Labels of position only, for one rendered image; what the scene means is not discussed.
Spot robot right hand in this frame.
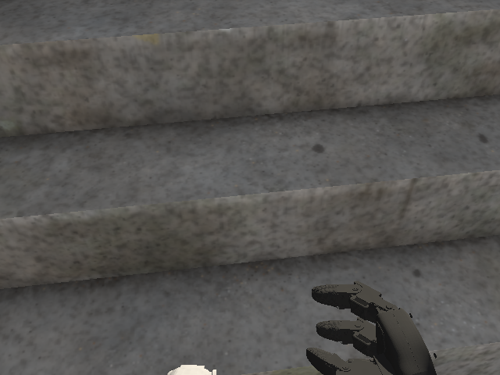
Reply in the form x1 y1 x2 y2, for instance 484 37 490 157
306 281 437 375

